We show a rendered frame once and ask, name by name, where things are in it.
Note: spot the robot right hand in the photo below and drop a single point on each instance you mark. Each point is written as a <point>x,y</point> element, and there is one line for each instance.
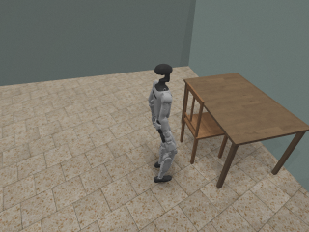
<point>170,147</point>

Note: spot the left robot foot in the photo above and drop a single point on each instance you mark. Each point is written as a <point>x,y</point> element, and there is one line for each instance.
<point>157,165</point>

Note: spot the robot right shin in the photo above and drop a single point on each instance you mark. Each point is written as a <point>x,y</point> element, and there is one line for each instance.
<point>164,167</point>

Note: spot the robot left upper arm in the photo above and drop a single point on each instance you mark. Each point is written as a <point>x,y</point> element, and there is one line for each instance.
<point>151,95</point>

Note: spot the robot right forearm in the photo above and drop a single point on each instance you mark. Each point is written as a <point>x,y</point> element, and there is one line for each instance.
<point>165,129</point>

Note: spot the robot left hand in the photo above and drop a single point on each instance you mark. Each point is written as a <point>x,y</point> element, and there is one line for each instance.
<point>153,120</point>

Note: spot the chair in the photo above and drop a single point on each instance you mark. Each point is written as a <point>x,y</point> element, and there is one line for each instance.
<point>201,124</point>

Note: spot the robot right upper arm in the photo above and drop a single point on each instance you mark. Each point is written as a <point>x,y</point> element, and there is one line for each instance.
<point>166,101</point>

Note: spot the table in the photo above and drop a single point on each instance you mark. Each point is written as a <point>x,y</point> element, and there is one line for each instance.
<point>245,114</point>

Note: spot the robot left forearm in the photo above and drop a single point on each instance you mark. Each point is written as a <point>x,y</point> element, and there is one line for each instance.
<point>152,109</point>

